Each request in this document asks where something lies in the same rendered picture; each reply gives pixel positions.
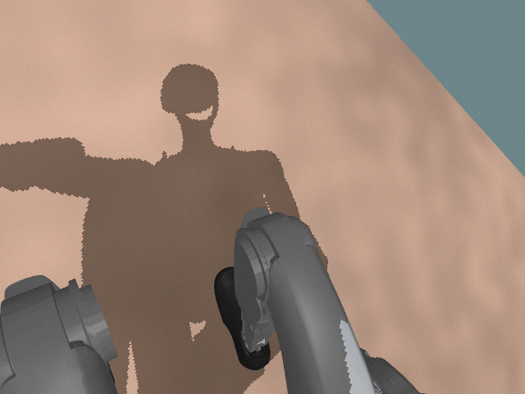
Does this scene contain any right robot hand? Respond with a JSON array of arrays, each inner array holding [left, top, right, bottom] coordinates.
[[360, 348, 419, 394]]

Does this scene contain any right robot foot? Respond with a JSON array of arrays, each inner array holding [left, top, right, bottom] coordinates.
[[214, 267, 270, 370]]

